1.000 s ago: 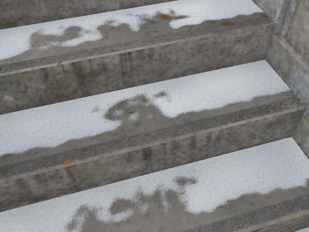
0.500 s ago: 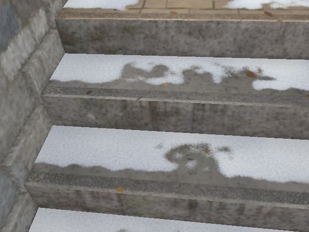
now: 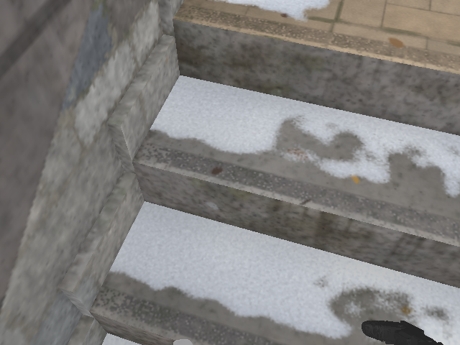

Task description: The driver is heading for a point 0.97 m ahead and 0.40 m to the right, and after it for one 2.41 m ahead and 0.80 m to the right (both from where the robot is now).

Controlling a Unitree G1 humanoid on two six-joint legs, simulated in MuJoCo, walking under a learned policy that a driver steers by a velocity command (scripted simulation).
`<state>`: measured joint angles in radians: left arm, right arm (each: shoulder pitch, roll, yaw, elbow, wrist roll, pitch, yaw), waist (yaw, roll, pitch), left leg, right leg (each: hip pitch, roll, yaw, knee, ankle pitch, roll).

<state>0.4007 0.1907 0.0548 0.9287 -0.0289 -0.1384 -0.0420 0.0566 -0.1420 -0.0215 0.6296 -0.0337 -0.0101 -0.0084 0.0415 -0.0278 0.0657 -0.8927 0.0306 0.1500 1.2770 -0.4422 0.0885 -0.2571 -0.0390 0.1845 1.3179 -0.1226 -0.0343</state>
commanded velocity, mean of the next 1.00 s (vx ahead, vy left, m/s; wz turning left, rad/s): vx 0.50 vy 0.00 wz -0.48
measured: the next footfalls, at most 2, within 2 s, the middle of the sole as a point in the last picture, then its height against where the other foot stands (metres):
right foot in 0.50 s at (315, 320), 0.17 m higher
left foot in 0.96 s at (297, 136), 0.17 m higher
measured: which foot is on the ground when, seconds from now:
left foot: down 0.00-0.52, up 0.54-0.94, down 0.96-1.00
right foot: up 0.00-0.48, down 0.50-0.96, up 0.98-1.00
